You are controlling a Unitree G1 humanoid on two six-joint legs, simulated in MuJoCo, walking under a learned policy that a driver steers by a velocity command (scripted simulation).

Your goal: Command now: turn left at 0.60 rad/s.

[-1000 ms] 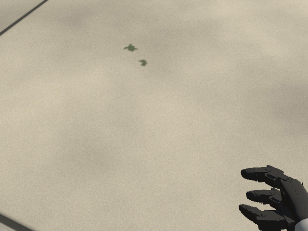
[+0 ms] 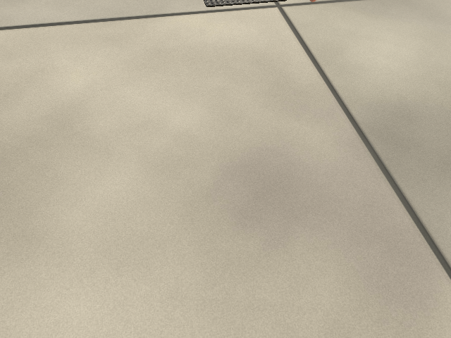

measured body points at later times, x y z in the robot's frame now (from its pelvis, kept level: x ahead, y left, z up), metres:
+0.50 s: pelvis +0.03 +0.00 +0.00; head +0.04 -0.01 +0.45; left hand +0.08 +0.28 -0.11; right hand +0.20 -0.24 -0.11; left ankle -0.01 +0.10 -0.72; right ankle +0.05 -0.10 -0.73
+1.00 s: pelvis +0.21 -0.01 +0.00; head +0.23 +0.00 +0.45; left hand +0.51 +0.17 -0.07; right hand +0.13 -0.29 -0.11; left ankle +0.10 +0.14 -0.73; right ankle +0.28 -0.18 -0.65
